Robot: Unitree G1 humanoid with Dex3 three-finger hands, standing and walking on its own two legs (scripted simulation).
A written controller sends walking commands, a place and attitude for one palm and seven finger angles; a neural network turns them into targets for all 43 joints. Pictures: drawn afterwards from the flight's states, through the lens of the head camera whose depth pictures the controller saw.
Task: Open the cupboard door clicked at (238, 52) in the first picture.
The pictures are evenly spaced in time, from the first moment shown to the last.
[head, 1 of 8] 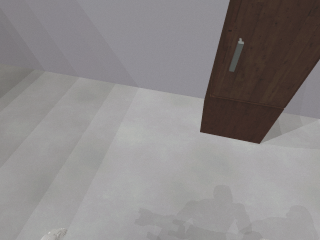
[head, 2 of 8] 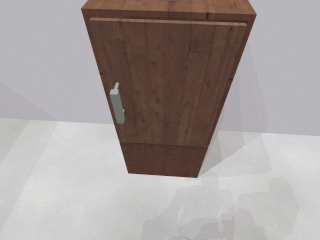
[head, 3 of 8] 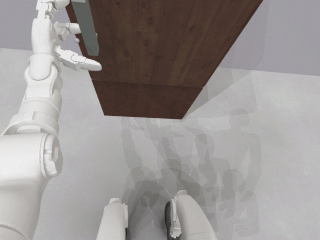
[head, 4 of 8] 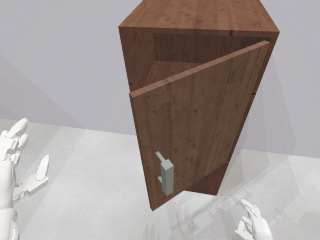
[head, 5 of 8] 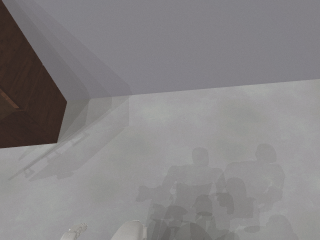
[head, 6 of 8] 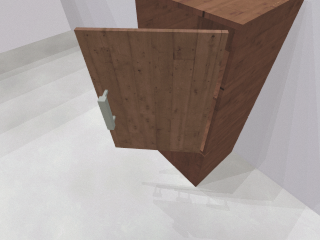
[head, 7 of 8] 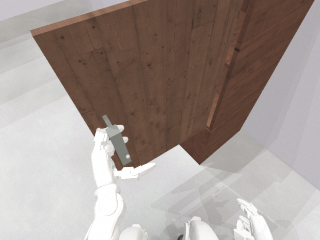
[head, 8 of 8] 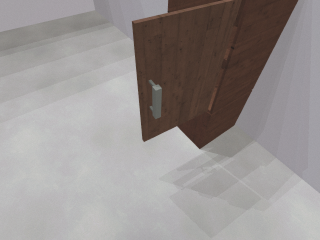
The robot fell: no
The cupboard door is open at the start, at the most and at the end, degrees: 0 85 85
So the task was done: yes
